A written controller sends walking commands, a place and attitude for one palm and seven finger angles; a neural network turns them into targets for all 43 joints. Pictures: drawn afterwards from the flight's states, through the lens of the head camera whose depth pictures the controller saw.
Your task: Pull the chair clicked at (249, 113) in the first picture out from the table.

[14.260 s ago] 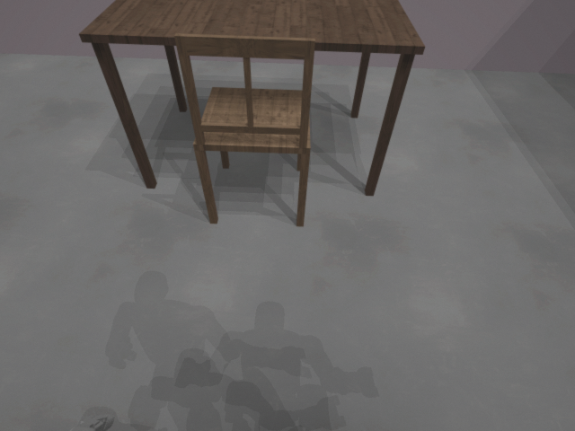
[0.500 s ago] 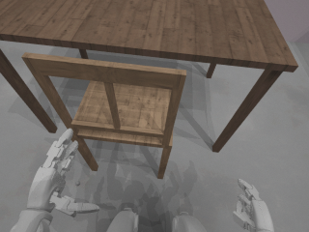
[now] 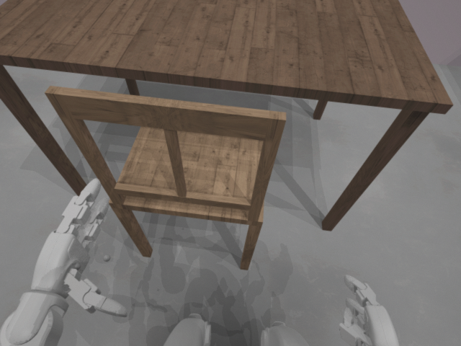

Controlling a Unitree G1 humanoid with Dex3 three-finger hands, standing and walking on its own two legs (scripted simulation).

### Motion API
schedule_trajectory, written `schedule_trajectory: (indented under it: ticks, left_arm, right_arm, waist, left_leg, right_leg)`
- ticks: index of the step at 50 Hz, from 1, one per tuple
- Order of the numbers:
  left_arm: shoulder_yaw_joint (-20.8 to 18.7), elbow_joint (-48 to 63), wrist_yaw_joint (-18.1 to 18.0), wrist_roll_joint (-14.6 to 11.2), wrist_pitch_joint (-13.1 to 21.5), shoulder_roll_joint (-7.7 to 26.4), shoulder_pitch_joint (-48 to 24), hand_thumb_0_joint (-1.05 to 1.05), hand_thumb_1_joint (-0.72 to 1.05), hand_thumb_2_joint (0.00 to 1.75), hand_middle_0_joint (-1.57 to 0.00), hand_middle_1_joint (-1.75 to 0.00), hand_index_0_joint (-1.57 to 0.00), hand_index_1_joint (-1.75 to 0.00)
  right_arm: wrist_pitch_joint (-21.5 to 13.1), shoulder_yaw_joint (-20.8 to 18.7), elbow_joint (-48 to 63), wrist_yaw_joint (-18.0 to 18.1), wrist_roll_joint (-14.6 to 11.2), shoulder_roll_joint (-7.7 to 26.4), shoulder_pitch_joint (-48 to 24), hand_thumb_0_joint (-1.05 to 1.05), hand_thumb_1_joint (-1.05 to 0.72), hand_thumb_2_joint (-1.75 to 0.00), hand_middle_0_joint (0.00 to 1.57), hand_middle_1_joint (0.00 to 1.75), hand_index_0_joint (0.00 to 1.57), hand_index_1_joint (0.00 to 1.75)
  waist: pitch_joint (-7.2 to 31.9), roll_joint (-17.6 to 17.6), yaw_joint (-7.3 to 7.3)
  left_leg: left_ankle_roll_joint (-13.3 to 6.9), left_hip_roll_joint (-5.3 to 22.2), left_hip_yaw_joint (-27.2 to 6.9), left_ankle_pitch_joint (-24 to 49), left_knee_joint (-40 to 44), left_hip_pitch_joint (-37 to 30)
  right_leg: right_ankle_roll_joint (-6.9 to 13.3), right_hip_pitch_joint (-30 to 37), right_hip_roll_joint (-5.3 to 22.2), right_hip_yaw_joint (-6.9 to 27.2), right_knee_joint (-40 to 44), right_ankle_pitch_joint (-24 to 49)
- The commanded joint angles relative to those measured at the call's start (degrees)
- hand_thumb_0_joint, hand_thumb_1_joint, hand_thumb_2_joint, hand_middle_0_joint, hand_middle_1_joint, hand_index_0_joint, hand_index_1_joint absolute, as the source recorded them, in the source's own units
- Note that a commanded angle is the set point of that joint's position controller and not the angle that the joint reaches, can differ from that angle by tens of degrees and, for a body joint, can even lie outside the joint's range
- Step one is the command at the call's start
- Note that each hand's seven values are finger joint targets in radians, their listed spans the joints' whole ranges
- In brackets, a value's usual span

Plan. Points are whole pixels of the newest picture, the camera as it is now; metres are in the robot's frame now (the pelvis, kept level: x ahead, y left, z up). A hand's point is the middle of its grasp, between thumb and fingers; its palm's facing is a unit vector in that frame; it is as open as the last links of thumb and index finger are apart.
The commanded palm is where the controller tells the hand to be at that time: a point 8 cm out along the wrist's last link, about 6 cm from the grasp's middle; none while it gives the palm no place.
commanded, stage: raise the hand toward the chair's back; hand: left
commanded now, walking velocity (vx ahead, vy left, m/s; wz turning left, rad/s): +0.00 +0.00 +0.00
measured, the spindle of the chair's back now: (177, 165) +0.47 +0.15 -0.03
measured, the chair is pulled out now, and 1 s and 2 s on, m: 0.00 0.00 0.00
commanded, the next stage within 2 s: aim the fingers beside a spindle in 0.42 s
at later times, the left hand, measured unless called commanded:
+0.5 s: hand (112, 259) +0.24 +0.20 +0.05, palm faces -0.06 -1.00 -0.05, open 16.9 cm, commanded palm +0.22 +0.26 +0.05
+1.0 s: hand (132, 248) +0.26 +0.18 +0.03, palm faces -0.08 -1.00 -0.03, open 16.9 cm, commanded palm +0.25 +0.23 +0.03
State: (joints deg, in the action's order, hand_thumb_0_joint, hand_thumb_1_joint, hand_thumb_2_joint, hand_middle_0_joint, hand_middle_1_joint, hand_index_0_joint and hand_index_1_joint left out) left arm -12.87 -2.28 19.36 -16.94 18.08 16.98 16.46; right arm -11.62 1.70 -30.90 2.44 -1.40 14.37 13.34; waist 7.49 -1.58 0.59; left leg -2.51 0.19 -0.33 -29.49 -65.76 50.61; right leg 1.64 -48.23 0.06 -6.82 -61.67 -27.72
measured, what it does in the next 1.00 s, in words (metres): stands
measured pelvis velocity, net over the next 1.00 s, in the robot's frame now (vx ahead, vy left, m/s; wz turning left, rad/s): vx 0.00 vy -0.01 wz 0.00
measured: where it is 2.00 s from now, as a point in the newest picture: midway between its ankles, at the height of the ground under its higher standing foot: outside the picture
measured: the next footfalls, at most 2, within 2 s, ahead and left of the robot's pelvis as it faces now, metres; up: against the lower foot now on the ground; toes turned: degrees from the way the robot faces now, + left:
none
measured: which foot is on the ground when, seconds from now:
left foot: down 0.00-1.00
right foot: down 0.00-1.00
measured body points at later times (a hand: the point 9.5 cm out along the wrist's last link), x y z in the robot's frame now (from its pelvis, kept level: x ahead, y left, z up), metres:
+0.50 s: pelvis +0.00 +0.00 +0.00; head +0.07 +0.01 +0.45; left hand +0.24 +0.25 +0.05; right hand +0.18 -0.24 -0.07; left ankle +0.03 +0.09 -0.66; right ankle +0.03 -0.11 -0.66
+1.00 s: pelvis +0.00 -0.01 -0.01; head +0.08 +0.01 +0.43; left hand +0.26 +0.23 +0.03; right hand +0.17 -0.25 -0.09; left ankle +0.03 +0.09 -0.66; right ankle +0.03 -0.11 -0.66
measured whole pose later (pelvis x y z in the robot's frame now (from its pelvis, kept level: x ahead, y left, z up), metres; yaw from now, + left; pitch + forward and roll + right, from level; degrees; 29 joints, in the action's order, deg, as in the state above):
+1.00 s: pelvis +0.00 -0.01 -0.01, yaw +0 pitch +17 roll -3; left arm -10.3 -5.9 17.3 -15.3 19.4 15.6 11.6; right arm -11.4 1.5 -30.5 1.8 -0.9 14.8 13.2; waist 8.3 -1.4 1.6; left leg -2.1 0.4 -0.2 -30.4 -68.5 54.9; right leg 2.2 -52.9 0.0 -6.7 -65.0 -28.9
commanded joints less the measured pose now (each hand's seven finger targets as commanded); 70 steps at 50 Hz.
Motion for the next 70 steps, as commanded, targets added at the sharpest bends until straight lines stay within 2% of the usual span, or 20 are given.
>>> schedule_trajectory:
  ticks: [1, 7, 11, 12, 15, 21, 27, 28, 32, 39, 44, 47, 49, 50, 52, 56, 61, 62, 65, 70]
  left_arm:
    - [-3.87, 10.9, -0.15, -1.03, 4.07, 7.61, -2.46, 0.0, -0.5, 0.3, -0.06, -0.08, -0.06, -0.08]
    - [-4.82, 10.84, -1.29, -0.91, 4.96, 8.57, -2.91, 0.0, -0.5, 0.3, -0.06, -0.08, -0.06, -0.08]
    - [-4.24, 11.8, -1.72, -0.59, 5.77, 8.31, -3.06, 0.0, -0.5, 0.3, -0.06, -0.08, -0.06, -0.08]
    - [-4.47, 10.64, -1.84, -0.28, 5.51, 8.72, -2.43, 0.0, -0.5, 0.3, -0.06, -0.08, -0.06, -0.08]
    - [-3.85, 10.8, -1.2, -0.75, 5.49, 8.11, -3.5, 0.0, -0.5, 0.3, -0.06, -0.08, -0.06, -0.08]
    - [-3.91, 11.57, -0.72, -0.78, 5.23, 8.28, -3.55, 0.0, -0.5, 0.3, -0.06, -0.08, -0.06, -0.08]
    - [-4.45, 10.57, -0.56, -0.85, 4.87, 8.08, -2.47, 0.0, -0.5, 0.3, -0.06, -0.08, -0.06, -0.08]
    - [-2.83, 10.23, -0.31, -0.75, 4.64, 6.57, -2.46, 0.0, -0.5, 0.3, -0.06, -0.08, -0.06, -0.08]
    - [-2.18, 9.7, -0.18, -0.45, 5.16, 6.97, -6.56, 0.0, -0.5, 0.3, -0.06, -0.08, -0.06, -0.08]
    - [-3.37, 9.49, -1.0, -0.13, 5.66, 7.88, -6.65, 0.0, -0.5, 0.3, -0.06, -0.08, -0.06, -0.08]
    - [-1.27, 8.74, -2.06, 0.53, 5.25, 6.21, -8.36, 0.0, -0.5, 0.3, -0.06, -0.08, -0.06, -0.08]
    - [-1.47, 7.2, -2.55, 0.88, 5.19, 6.63, -10.08, 0.0, -0.5, 0.3, -0.06, -0.08, -0.06, -0.08]
    - [-2.17, 7.6, -2.74, 0.87, 5.52, 6.99, -10.46, 0.0, -0.5, 0.3, -0.06, -0.08, -0.06, -0.08]
    - [-0.27, 7.68, -2.69, 1.07, 5.5, 5.62, -11.05, 0.0, -0.5, 0.3, -0.06, -0.08, -0.06, -0.08]
    - [-1.55, 7.25, -3.17, 1.18, 5.69, 6.94, -12.21, 0.0, -0.5, 0.3, -0.06, -0.08, -0.06, -0.08]
    - [0.34, 7.42, -3.62, 1.46, 5.98, 5.23, -13.13, 0.0, -0.5, 0.3, -0.06, -0.08, -0.06, -0.08]
    - [2.23, 5.83, -4.47, 2.35, 5.98, 3.78, -15.55, 0.0, -0.5, 0.3, -0.06, -0.08, -0.06, -0.08]
    - [0.68, 5.55, -4.85, 2.45, 6.09, 5.3, -16.18, 0.0, -0.5, 0.3, -0.06, -0.08, -0.06, -0.08]
    - [1.04, 5.33, -5.12, 2.73, 6.39, 4.6, -16.39, 0.0, -0.5, 0.3, -0.06, -0.08, -0.06, -0.08]
    - [2.66, 4.22, -6.18, 3.65, 6.6, 3.91, -19.7, 0.0, -0.5, 0.3, -0.06, -0.08, -0.06, -0.08]
  right_arm:
    - [-3.72, -3.73, 8.94, 0.78, -0.53, 8.55, -2.32, 0.0, -0.9, -0.9, 0.2, 0.3, 0.2, 0.3]
    - [-3.82, -3.77, 8.94, 0.63, -0.4, 8.7, -2.48, 0.0, -0.9, -0.9, 0.2, 0.3, 0.2, 0.3]
    - [-3.99, -3.68, 9.16, 0.47, -0.34, 8.56, -2.29, 0.0, -0.9, -0.9, 0.2, 0.3, 0.2, 0.3]
    - [-3.88, -3.72, 8.92, 0.51, -0.39, 8.7, -2.17, 0.0, -0.9, -0.9, 0.2, 0.3, 0.2, 0.3]
    - [-3.98, -3.62, 9.06, 0.68, -0.46, 8.7, -2.37, 0.0, -0.9, -0.9, 0.2, 0.3, 0.2, 0.3]
    - [-4.11, -3.41, 8.94, 0.72, -0.47, 8.55, -2.31, 0.0, -0.9, -0.9, 0.2, 0.3, 0.2, 0.3]
    - [-3.89, -3.59, 8.66, 0.61, -0.38, 8.28, -2.26, 0.0, -0.9, -0.9, 0.2, 0.3, 0.2, 0.3]
    - [-3.82, -3.43, 8.86, 0.51, -0.32, 8.22, -2.13, 0.0, -0.9, -0.9, 0.2, 0.3, 0.2, 0.3]
    - [-3.81, -3.31, 8.49, 0.7, -0.22, 8.6, -2.26, 0.0, -0.9, -0.9, 0.2, 0.3, 0.2, 0.3]
    - [-3.62, -3.58, 8.63, 0.49, -0.14, 8.45, -1.96, 0.0, -0.9, -0.9, 0.2, 0.3, 0.2, 0.3]
    - [-3.15, -3.55, 8.64, 0.24, 0.03, 8.53, -1.9, 0.0, -0.9, -0.9, 0.2, 0.3, 0.2, 0.3]
    - [-2.85, -3.54, 8.59, 0.3, 0.12, 8.76, -1.64, 0.0, -0.9, -0.9, 0.2, 0.3, 0.2, 0.3]
    - [-2.74, -3.68, 8.7, 0.19, 0.08, 8.81, -1.63, 0.0, -0.9, -0.9, 0.2, 0.3, 0.2, 0.3]
    - [-2.72, -3.53, 8.93, 0.12, 0.11, 8.71, -1.83, 0.0, -0.9, -0.9, 0.2, 0.3, 0.2, 0.3]
    - [-2.58, -3.6, 8.56, 0.14, 0.3, 8.87, -1.44, 0.0, -0.9, -0.9, 0.2, 0.3, 0.2, 0.3]
    - [-2.29, -3.63, 8.68, -0.21, 0.3, 8.73, -1.31, 0.0, -0.9, -0.9, 0.2, 0.3, 0.2, 0.3]
    - [-1.57, -3.52, 8.63, -0.42, 0.37, 8.67, -1.47, 0.0, -0.9, -0.9, 0.2, 0.3, 0.2, 0.3]
    - [-1.49, -3.67, 8.4, -0.32, 0.47, 8.91, -1.38, 0.0, -0.9, -0.9, 0.2, 0.3, 0.2, 0.3]
    - [-1.05, -3.64, 8.67, -0.49, 0.55, 8.7, -1.54, 0.0, -0.9, -0.9, 0.2, 0.3, 0.2, 0.3]
    - [-0.45, -3.63, 8.28, -0.62, 0.64, 8.74, -1.48, 0.0, -0.9, -0.9, 0.2, 0.3, 0.2, 0.3]
  waist:
    - [13.08, -2.4, 0.12]
    - [11.86, -1.9, 0.23]
    - [12.54, -4.41, 0.13]
    - [12.23, -2.49, 0.44]
    - [11.59, -1.74, 0.79]
    - [12.72, -3.46, 0.55]
    - [13.42, -1.8, 0.56]
    - [13.28, -2.0, 0.88]
    - [11.61, -1.69, 1.61]
    - [15.03, -2.47, 0.62]
    - [14.77, -2.96, 1.1]
    - [14.79, -0.84, 1.38]
    - [16.39, -1.69, 0.8]
    - [15.96, -2.73, 1.25]
    - [17.1, -1.32, 1.18]
    - [18.06, -2.05, 1.24]
    - [16.42, -1.7, 1.8]
    - [17.18, -0.29, 1.67]
    - [18.44, -1.56, 0.95]
    - [18.46, -1.49, 1.68]
  left_leg:
    - [1.96, 0.53, -4.16, 14.0, 12.41, -11.34]
    - [1.62, 0.37, -3.78, 11.28, 12.45, -9.82]
    - [1.69, 0.32, -3.69, 11.56, 12.55, -10.69]
    - [1.47, 0.47, -3.6, 11.36, 12.27, -10.2]
    - [1.25, 0.23, -3.34, 9.48, 12.01, -9.03]
    - [1.32, 0.22, -3.29, 11.68, 11.62, -9.81]
    - [1.22, 0.22, -3.08, 14.04, 10.72, -9.51]
    - [1.18, 0.14, -2.93, 14.23, 10.52, -9.27]
    - [1.06, 0.23, -2.98, 11.58, 9.6, -7.32]
    - [1.2, 0.15, -2.75, 13.1, 8.82, -7.61]
    - [1.29, 0.22, -2.96, 13.2, 8.47, -7.15]
    - [1.07, 0.2, -2.9, 12.24, 7.91, -5.61]
    - [1.24, 0.18, -2.92, 12.38, 7.87, -5.96]
    - [1.16, 0.17, -2.76, 12.45, 7.73, -6.26]
    - [1.1, 0.24, -2.95, 13.11, 7.21, -5.62]
    - [1.22, 0.24, -2.93, 13.38, 6.93, -6.19]
    - [1.19, 0.21, -3.08, 11.45, 6.48, -4.71]
    - [1.07, 0.28, -3.11, 11.58, 6.02, -4.05]
    - [1.2, 0.06, -2.85, 11.99, 5.81, -4.1]
    - [1.19, 0.22, -3.27, 11.24, 5.2, -4.35]
  right_leg:
    - [0.32, 6.58, -0.51, 2.63, 8.58, 8.25]
    - [0.37, 6.43, -0.55, 3.03, 9.06, 6.1]
    - [0.42, 6.26, -0.32, 3.17, 8.97, 6.23]
    - [0.34, 6.22, -0.61, 3.22, 9.05, 6.13]
    - [0.18, 6.43, -0.42, 3.72, 9.71, 4.93]
    - [0.31, 7.03, -0.44, 3.67, 9.12, 7.07]
    - [0.25, 7.83, -0.62, 3.67, 8.59, 9.67]
    - [0.13, 7.45, -0.46, 3.6, 8.37, 10.02]
    - [0.21, 5.64, -0.44, 3.99, 8.2, 7.53]
    - [0.31, 6.06, -0.31, 4.19, 7.0, 8.81]
    - [0.23, 4.36, -0.17, 3.89, 6.3, 8.77]
    - [0.17, 4.02, -0.27, 4.13, 6.08, 8.13]
    - [0.26, 4.19, -0.14, 4.16, 5.61, 8.12]
    - [0.24, 3.49, -0.08, 4.23, 5.66, 8.21]
    - [0.25, 3.86, -0.22, 4.26, 5.11, 8.9]
    - [0.23, 3.19, 0.04, 4.19, 4.61, 9.15]
    - [0.23, 1.09, 0.09, 4.15, 4.16, 7.44]
    - [0.26, 1.38, -0.05, 4.27, 3.82, 7.57]
    - [0.37, 1.93, 0.09, 4.54, 3.35, 8.11]
    - [0.35, -0.43, 0.12, 4.4, 2.85, 7.14]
